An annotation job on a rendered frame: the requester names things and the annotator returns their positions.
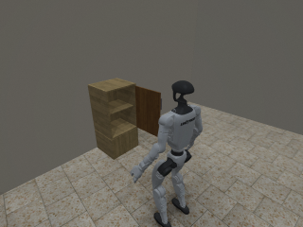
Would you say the right robot hand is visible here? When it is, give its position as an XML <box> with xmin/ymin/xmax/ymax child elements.
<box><xmin>186</xmin><ymin>142</ymin><xmax>194</xmax><ymax>150</ymax></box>

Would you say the left robot hand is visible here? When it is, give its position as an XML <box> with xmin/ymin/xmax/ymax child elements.
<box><xmin>130</xmin><ymin>165</ymin><xmax>145</xmax><ymax>183</ymax></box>

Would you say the robot right upper arm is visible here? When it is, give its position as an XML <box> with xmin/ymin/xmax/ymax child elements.
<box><xmin>188</xmin><ymin>104</ymin><xmax>203</xmax><ymax>133</ymax></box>

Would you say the left robot shin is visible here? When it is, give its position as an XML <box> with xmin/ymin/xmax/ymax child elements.
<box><xmin>152</xmin><ymin>188</ymin><xmax>168</xmax><ymax>224</ymax></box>

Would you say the robot left upper arm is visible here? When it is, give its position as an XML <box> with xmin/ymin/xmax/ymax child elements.
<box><xmin>154</xmin><ymin>113</ymin><xmax>174</xmax><ymax>153</ymax></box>

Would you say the robot right forearm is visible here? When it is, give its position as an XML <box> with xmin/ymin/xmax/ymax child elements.
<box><xmin>189</xmin><ymin>132</ymin><xmax>201</xmax><ymax>143</ymax></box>

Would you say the cupboard door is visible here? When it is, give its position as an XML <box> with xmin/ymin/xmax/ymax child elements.
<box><xmin>134</xmin><ymin>85</ymin><xmax>161</xmax><ymax>137</ymax></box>

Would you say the robot left forearm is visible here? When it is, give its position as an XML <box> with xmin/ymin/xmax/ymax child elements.
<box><xmin>138</xmin><ymin>143</ymin><xmax>160</xmax><ymax>171</ymax></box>

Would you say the robot torso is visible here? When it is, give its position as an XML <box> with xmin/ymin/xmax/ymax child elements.
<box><xmin>167</xmin><ymin>104</ymin><xmax>196</xmax><ymax>169</ymax></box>

